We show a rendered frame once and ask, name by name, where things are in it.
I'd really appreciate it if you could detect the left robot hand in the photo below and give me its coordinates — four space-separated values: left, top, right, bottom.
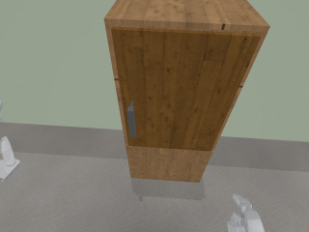
0 101 20 183

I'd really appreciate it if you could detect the cupboard door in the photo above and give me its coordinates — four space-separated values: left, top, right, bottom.
111 27 261 152

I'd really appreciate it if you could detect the right robot hand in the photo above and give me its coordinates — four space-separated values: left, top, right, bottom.
227 193 265 232

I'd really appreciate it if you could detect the handle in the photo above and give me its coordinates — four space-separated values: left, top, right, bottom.
126 101 136 138

